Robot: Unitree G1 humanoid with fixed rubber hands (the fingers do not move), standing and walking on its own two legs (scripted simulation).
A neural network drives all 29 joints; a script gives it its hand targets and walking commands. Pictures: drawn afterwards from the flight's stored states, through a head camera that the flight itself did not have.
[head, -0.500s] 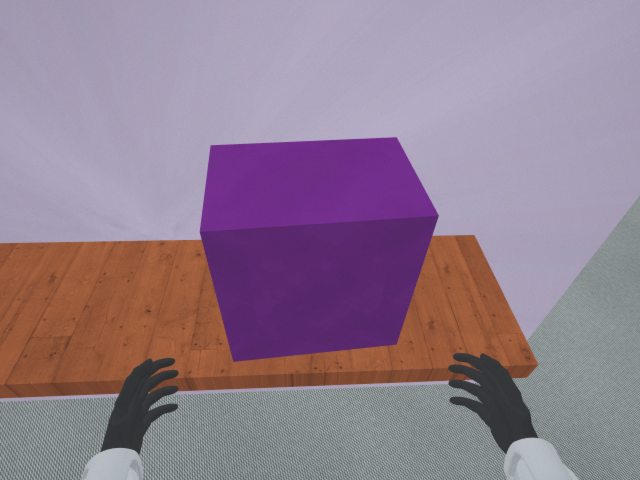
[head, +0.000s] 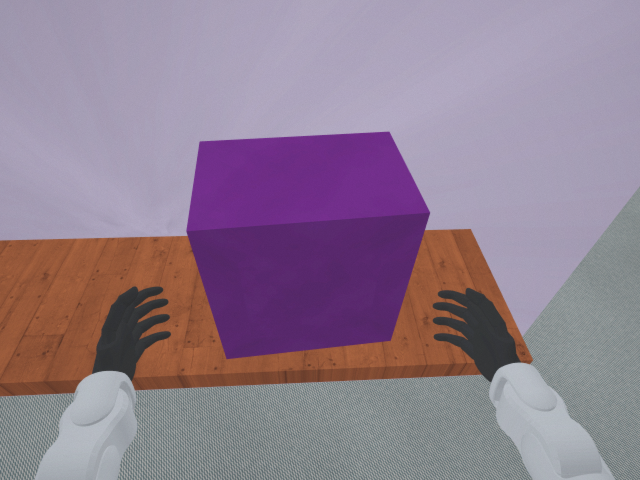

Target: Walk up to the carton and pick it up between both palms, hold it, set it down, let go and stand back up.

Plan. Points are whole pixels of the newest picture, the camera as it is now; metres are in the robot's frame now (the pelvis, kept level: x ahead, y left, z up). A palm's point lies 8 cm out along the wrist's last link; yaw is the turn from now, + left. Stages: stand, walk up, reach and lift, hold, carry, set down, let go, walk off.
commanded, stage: reach and lift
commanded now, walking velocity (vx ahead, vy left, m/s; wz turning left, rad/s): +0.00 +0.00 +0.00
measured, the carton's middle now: (304, 250) +0.42 +0.03 +0.06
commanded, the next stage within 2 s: none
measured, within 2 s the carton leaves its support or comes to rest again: neither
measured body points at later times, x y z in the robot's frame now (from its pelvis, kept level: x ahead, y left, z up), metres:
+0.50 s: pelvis +0.00 +0.00 +0.00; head +0.00 +0.00 +0.45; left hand +0.32 +0.24 +0.13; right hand +0.36 -0.19 +0.12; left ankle +0.00 +0.12 -0.75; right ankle -0.06 -0.09 -0.75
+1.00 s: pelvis -0.04 +0.00 +0.00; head -0.03 +0.00 +0.45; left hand +0.36 +0.23 +0.18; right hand +0.40 -0.20 +0.20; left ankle +0.00 +0.12 -0.75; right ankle -0.06 -0.09 -0.75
